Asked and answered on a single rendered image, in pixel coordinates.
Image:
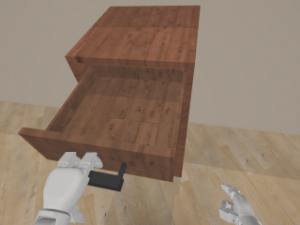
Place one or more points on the left robot forearm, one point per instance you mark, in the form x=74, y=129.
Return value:
x=49, y=216

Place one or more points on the robot left hand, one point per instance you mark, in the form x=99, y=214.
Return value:
x=66, y=184

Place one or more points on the handle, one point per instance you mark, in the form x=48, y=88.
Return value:
x=107, y=180

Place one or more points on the cabinet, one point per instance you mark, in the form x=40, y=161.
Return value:
x=144, y=36

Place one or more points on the drawer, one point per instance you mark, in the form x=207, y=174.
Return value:
x=125, y=114

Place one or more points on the right robot forearm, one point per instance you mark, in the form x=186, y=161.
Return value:
x=248, y=220

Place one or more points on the robot right hand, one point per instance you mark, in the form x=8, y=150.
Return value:
x=232, y=211

